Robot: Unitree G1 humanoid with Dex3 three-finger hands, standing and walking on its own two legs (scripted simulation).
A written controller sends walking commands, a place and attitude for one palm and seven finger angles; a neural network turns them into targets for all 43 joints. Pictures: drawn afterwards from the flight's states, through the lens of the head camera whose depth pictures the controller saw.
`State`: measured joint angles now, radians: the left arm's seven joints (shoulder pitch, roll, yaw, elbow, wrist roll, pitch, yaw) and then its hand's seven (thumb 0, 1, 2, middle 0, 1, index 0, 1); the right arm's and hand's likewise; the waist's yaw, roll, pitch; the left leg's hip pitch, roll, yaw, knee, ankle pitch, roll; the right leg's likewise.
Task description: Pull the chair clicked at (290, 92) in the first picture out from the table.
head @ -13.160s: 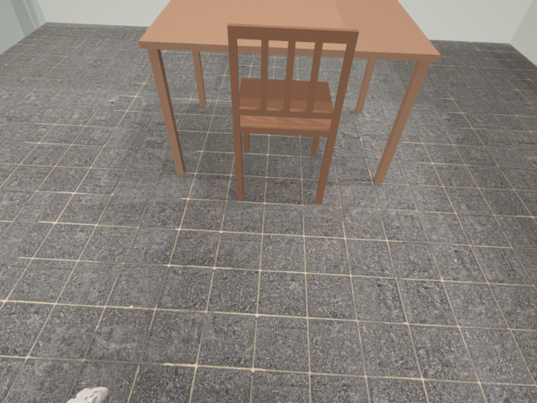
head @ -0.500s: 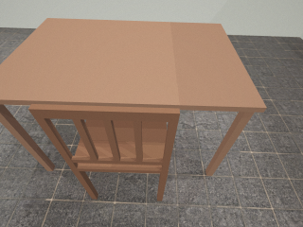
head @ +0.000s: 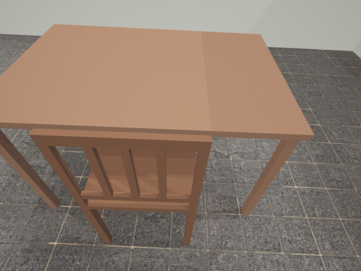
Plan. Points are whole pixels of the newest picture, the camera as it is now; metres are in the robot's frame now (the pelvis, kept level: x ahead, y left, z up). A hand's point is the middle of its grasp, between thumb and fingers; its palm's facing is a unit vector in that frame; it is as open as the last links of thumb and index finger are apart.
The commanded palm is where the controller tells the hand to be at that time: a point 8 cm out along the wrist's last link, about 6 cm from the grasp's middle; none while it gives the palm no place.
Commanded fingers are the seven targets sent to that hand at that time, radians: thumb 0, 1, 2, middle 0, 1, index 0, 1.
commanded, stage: look again from close up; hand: left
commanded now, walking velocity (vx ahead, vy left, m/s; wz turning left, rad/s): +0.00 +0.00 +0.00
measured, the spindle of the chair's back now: (131, 174) +0.40 +0.17 -0.10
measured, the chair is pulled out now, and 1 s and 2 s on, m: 0.00 0.00 0.00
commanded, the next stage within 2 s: raise the hand toward the chair's back in 0.70 s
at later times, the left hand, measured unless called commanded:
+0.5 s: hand out of the picture -0.02 +0.16 -0.18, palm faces +0.01 -0.99 -0.17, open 7.4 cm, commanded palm none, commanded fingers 0.00 0.90 0.90 -0.20 -0.30 -0.20 -0.30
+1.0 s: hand (96, 250) +0.17 +0.19 -0.03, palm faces +0.25 -0.96 -0.15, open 7.6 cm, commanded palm +0.09 +0.22 -0.07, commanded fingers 0.00 0.64 0.79 -0.17 -0.26 -0.17 -0.26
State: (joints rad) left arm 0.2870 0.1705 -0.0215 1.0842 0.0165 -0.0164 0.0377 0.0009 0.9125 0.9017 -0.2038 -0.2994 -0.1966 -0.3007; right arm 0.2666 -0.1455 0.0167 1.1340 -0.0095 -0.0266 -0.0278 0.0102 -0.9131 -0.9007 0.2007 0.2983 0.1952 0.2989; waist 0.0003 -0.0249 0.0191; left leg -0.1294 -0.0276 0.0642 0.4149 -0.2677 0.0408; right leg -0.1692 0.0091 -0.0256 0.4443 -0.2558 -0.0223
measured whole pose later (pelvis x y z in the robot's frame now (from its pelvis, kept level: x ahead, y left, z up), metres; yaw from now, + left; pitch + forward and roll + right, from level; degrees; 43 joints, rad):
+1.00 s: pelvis -0.02 -0.01 -0.02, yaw +3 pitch +1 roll +0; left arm 0.38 0.20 0.03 0.21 -0.17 -0.15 0.10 0.04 0.89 0.87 -0.19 -0.29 -0.19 -0.29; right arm 0.31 -0.27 0.00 0.83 0.03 -0.26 -0.07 0.03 -0.92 -0.90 0.20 0.30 0.20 0.30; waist -0.05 0.05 -0.05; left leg -0.33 -0.04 0.01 0.63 -0.32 0.04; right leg -0.33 -0.01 -0.08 0.63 -0.32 -0.03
